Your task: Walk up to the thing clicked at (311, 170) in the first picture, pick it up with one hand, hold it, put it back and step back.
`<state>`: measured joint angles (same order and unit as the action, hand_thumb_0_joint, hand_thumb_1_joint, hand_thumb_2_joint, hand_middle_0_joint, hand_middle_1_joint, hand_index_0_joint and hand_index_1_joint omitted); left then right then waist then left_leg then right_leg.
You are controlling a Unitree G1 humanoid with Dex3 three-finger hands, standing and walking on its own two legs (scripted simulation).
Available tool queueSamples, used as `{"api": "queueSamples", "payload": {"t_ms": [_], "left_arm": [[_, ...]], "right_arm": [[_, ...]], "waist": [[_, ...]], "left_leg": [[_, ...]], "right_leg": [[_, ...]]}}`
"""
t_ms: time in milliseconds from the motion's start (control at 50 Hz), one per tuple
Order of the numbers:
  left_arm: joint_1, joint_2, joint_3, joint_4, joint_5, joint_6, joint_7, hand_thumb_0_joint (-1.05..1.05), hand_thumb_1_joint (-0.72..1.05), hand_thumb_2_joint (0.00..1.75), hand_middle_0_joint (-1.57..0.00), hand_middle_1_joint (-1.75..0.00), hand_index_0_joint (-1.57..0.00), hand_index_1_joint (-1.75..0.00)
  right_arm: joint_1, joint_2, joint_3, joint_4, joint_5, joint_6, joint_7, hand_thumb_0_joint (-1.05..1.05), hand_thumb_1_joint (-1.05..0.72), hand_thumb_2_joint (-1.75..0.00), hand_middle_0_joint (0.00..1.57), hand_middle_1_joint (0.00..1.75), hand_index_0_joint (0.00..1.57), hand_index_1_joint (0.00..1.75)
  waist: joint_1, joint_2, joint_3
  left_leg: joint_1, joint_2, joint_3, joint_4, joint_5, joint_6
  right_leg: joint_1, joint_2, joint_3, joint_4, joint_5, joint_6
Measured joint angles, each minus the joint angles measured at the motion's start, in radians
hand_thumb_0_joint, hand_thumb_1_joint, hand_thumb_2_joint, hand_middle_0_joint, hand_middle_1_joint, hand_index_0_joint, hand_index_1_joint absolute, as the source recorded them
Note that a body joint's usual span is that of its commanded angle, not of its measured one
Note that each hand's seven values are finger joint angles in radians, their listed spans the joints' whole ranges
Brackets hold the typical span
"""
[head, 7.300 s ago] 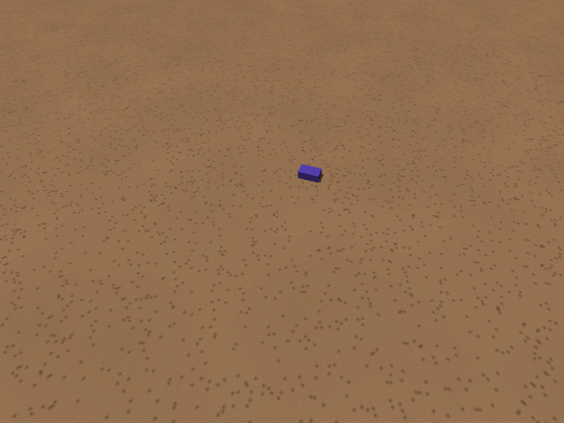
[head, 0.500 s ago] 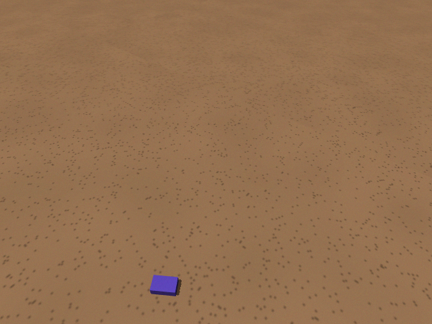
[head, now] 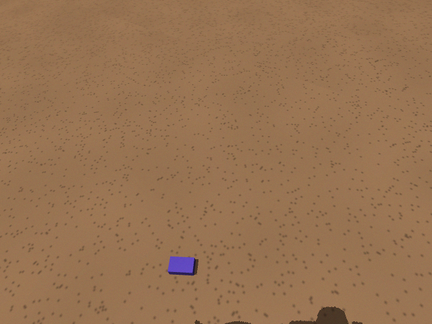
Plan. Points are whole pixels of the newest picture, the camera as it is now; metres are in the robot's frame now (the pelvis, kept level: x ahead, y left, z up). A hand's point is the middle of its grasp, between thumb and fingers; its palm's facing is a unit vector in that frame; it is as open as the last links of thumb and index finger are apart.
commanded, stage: walk up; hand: left
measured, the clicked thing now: (182, 265) +0.43 +0.25 -0.74
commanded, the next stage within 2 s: stand in 0.14 s
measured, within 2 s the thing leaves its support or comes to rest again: neither
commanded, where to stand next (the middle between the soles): +0.03 +0.00 m, yaw -3 degrees
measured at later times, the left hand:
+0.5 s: hand out of the picture +0.08 +0.26 -0.14, palm faces -0.03 -0.94 -0.33, open 7.4 cm
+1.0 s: hand out of the picture +0.10 +0.25 -0.13, palm faces -0.03 -0.94 -0.35, open 7.4 cm
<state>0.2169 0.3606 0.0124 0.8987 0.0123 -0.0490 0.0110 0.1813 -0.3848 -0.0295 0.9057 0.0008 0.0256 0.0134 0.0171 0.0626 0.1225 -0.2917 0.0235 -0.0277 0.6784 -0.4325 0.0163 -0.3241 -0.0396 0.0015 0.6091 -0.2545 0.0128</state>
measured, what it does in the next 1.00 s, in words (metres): steps on the spot: left foot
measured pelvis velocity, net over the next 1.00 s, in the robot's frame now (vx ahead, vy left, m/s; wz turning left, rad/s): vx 0.01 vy -0.01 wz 0.00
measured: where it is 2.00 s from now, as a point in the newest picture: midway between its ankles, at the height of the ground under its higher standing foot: outside the picture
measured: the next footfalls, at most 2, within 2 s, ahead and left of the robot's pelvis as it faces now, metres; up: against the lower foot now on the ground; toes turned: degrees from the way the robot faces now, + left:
left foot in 0.02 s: +0.05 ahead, +0.15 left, +0.00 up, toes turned +0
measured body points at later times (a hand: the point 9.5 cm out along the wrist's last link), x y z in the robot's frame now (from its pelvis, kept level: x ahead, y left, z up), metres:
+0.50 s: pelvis +0.01 +0.01 +0.02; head +0.01 +0.01 +0.46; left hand +0.09 +0.31 -0.11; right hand +0.10 -0.29 -0.11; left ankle +0.01 +0.15 -0.73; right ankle +0.04 -0.13 -0.73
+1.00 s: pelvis +0.01 -0.01 +0.02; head +0.02 -0.02 +0.47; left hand +0.10 +0.29 -0.11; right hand +0.07 -0.32 -0.12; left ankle +0.01 +0.15 -0.73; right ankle +0.04 -0.13 -0.73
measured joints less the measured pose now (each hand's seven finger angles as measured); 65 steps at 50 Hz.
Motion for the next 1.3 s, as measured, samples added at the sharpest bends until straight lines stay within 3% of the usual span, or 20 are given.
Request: {"api": "queueSamples", "payload": {"t_ms": [40, 80, 120, 240, 600, 920, 1300], "left_arm": [[-0.027, 0.008, 0.001, 0.007, -0.01, 0.017, 0.0, 0.0, 0.9, 0.9, -0.2, -0.3, -0.2, -0.3], [-0.052, 0.014, 0.006, 0.017, -0.021, 0.039, 0.0, 0.0, 0.9, 0.9, -0.2, -0.3, -0.2, -0.3], [-0.071, 0.019, 0.007, 0.027, -0.022, 0.051, -0.002, 0.0, 0.9, 0.9, -0.2, -0.3, -0.2, -0.3], [-0.107, 0.026, 0.002, 0.092, -0.012, 0.051, -0.021, 0.0, 0.9, 0.9, -0.2, -0.3, -0.2, -0.3], [-0.096, -0.003, -0.022, 0.233, -0.008, 0.038, -0.026, 0.0, 0.9, 0.9, -0.2, -0.3, -0.2, -0.3], [-0.123, -0.005, -0.013, 0.243, -0.009, 0.034, -0.022, 0.0, 0.9, 0.9, -0.2, -0.3, -0.2, -0.3], [-0.141, -0.008, -0.005, 0.238, -0.01, 0.041, -0.027, 0.0, 0.9, 0.9, -0.2, -0.3, -0.2, -0.3]], "right_arm": [[-0.011, 0.009, -0.002, 0.021, -0.001, -0.011, -0.004, 0.01, -0.9, -0.9, 0.2, 0.3, 0.2, 0.3], [-0.018, 0.023, 0.001, 0.041, -0.005, -0.016, -0.008, 0.01, -0.9, -0.9, 0.2, 0.3, 0.2, 0.3], [-0.023, 0.027, 0.008, 0.058, -0.002, -0.017, -0.006, 0.01, -0.9, -0.9, 0.2, 0.3, 0.2, 0.3], [-0.031, 0.04, 0.017, 0.114, -0.012, -0.025, -0.004, 0.01, -0.9, -0.9, 0.2, 0.3, 0.2, 0.3], [-0.105, 0.029, 0.014, 0.205, -0.006, -0.039, 0.002, 0.01, -0.9, -0.9, 0.2, 0.3, 0.2, 0.3], [-0.078, 0.023, 0.014, 0.247, -0.011, -0.027, 0.005, 0.01, -0.9, -0.9, 0.2, 0.3, 0.2, 0.3], [-0.067, 0.031, 0.024, 0.242, -0.009, -0.034, -0.005, 0.01, -0.9, -0.9, 0.2, 0.3, 0.2, 0.3]], "waist": [[-0.007, -0.021, 0.005], [-0.004, -0.056, 0.001], [-0.009, -0.061, -0.008], [-0.028, -0.088, -0.038], [-0.013, -0.043, -0.05], [-0.024, -0.04, -0.054], [-0.031, -0.06, -0.058]], "left_leg": [[0.027, -0.008, 0.012, -0.072, 0.138, -0.026], [0.036, -0.022, 0.035, -0.07, 0.133, -0.035], [0.03, -0.01, 0.036, -0.047, 0.112, -0.033], [0.068, 0.004, 0.021, -0.082, 0.122, -0.037], [0.177, 0.01, 0.01, -0.303, 0.233, -0.057], [0.182, 0.033, 0.001, -0.336, 0.248, -0.077], [0.192, 0.029, 0.008, -0.343, 0.236, -0.071]], "right_leg": [[-0.011, -0.016, 0.012, 0.042, -0.023, 0.014], [-0.016, -0.029, 0.036, 0.06, -0.03, 0.015], [-0.009, -0.015, 0.037, 0.051, -0.033, -0.006], [0.059, -0.004, 0.02, -0.04, 0.012, 0.027], [0.154, -0.001, 0.0, -0.215, 0.093, 0.017], [0.155, 0.021, -0.01, -0.238, 0.101, -0.002], [0.166, 0.018, -0.005, -0.251, 0.095, 0.004]]}}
